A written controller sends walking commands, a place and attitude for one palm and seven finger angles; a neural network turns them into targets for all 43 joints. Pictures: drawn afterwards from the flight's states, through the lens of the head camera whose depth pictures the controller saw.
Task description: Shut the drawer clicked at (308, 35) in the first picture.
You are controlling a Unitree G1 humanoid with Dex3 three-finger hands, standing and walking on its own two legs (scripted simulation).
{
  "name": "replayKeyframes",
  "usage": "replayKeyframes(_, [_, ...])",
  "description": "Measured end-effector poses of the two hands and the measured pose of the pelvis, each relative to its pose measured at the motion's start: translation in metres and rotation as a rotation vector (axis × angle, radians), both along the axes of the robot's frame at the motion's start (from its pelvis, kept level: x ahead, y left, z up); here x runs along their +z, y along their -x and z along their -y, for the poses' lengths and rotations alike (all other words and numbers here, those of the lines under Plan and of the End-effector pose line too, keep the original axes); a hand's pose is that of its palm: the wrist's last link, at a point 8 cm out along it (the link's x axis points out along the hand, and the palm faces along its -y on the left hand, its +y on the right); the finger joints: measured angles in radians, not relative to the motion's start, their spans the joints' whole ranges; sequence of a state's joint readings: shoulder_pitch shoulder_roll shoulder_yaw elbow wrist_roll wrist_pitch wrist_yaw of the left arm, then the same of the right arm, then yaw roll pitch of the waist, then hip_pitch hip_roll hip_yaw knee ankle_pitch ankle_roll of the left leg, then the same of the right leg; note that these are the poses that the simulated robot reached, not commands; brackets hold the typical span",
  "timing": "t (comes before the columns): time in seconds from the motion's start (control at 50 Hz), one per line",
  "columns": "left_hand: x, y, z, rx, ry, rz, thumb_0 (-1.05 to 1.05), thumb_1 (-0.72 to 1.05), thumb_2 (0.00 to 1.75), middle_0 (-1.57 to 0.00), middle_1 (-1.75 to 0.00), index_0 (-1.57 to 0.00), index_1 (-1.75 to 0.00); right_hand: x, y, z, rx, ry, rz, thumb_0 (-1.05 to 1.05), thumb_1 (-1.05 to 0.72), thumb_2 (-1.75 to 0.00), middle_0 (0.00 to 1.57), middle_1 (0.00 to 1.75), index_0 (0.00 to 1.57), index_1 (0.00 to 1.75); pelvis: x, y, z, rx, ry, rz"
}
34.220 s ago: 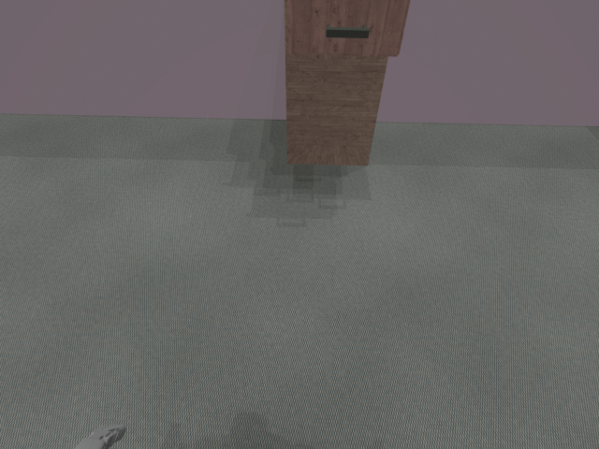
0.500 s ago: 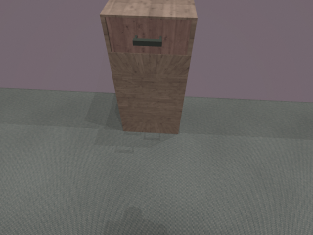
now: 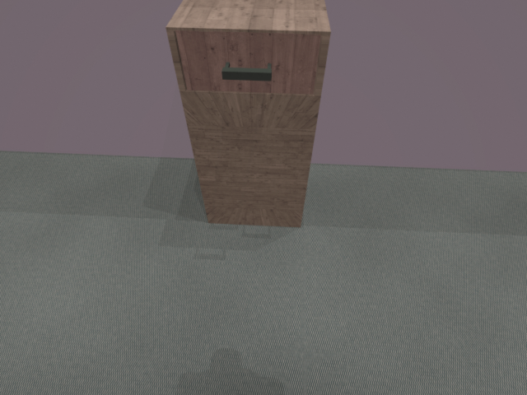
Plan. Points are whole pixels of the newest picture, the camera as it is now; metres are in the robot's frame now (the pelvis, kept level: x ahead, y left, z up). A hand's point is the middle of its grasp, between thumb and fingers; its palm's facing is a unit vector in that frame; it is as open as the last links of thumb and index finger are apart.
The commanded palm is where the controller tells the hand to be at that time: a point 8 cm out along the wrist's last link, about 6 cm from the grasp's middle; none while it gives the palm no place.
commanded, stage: stand and wait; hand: left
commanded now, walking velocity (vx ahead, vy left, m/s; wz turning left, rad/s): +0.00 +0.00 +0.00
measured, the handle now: (247, 70) +0.93 +0.10 +0.03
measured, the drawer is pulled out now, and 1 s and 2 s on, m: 0.00 0.00 0.00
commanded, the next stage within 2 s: none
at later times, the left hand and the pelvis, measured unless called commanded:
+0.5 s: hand out of the picture +0.00 +0.17 -0.17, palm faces +0.05 -0.98 -0.21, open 7.4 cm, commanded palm none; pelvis +0.00 -0.01 +0.00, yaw +0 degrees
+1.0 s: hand out of the picture +0.02 +0.18 -0.17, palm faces +0.03 -0.97 -0.25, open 7.4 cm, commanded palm none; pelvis +0.00 -0.02 +0.00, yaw +0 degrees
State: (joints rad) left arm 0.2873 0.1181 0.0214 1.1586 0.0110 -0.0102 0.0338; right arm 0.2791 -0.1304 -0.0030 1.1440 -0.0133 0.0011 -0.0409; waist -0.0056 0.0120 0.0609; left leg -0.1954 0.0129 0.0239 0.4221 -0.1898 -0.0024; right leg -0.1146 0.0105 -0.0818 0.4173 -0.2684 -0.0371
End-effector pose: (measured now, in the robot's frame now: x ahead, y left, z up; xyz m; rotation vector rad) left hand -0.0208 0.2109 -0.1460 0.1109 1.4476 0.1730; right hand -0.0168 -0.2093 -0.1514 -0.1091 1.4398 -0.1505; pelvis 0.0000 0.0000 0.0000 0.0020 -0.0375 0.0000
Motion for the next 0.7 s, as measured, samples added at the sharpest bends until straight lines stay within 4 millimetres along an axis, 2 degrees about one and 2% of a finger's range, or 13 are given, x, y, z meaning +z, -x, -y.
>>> replayKeyframes(0.36, [0.004, -0.012, -0.003, -0.005, -0.026, 0.022, 0.00, 0.91, 0.90, -0.20, -0.30, -0.20, -0.30, -0.001, -0.007, 0.011, 0.009, 0.003, 0.005, 0.00, -0.91, -0.90, 0.20, 0.30, 0.19, 0.30, 0.001, -0.003, 0.007, 0.005, -0.002, 0.003])
replayKeyframes(0.7, [0.006, -0.022, -0.005, -0.016, -0.045, 0.047, 0.00, 0.91, 0.90, -0.20, -0.30, -0.20, -0.30, 0.002, -0.022, 0.035, 0.024, 0.037, 0.037, 0.00, -0.91, -0.90, 0.20, 0.30, 0.20, 0.30, 0.001, -0.003, 0.015, 0.005, -0.002, 0.008])
